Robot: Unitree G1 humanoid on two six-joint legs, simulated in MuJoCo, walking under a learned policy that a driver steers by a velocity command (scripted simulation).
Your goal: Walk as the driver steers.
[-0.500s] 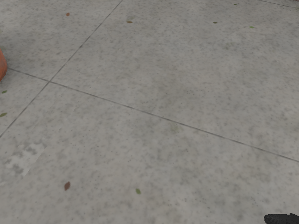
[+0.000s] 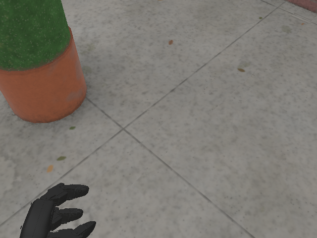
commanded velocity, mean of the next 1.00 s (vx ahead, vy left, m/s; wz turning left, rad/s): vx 0.15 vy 0.00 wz -0.31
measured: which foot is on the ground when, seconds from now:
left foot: up 0.00-0.40, down 0.42-0.80, up 0.82-1.00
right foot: down 0.00-0.42, up 0.44-0.78, down 0.80-1.00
